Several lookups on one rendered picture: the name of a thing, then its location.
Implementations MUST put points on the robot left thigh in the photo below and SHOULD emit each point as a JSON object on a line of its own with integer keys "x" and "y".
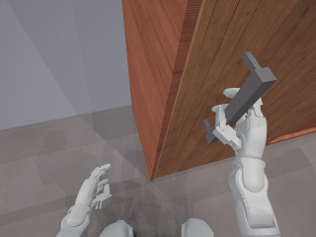
{"x": 118, "y": 229}

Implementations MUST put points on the robot right thigh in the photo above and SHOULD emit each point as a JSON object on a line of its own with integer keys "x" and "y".
{"x": 196, "y": 228}

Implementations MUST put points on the right robot forearm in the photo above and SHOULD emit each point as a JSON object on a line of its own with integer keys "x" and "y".
{"x": 249, "y": 185}

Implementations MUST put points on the wardrobe door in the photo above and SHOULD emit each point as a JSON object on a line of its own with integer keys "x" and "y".
{"x": 281, "y": 35}
{"x": 310, "y": 123}

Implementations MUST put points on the left robot forearm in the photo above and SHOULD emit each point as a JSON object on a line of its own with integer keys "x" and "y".
{"x": 76, "y": 222}

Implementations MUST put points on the robot thigh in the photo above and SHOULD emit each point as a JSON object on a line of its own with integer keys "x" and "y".
{"x": 118, "y": 229}
{"x": 196, "y": 228}

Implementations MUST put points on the right robot hand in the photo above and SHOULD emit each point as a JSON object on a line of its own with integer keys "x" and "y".
{"x": 252, "y": 129}

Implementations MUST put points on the left robot hand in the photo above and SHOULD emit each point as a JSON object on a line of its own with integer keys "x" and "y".
{"x": 90, "y": 191}

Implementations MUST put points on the handle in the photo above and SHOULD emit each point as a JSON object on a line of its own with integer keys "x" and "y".
{"x": 260, "y": 80}

